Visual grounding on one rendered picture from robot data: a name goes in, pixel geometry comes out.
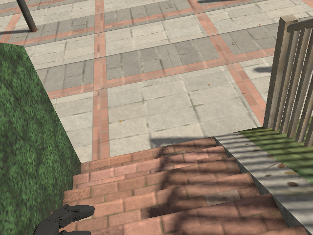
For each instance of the left robot hand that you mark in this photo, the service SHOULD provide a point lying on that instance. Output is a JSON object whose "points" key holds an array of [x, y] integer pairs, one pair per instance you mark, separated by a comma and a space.
{"points": [[62, 217]]}

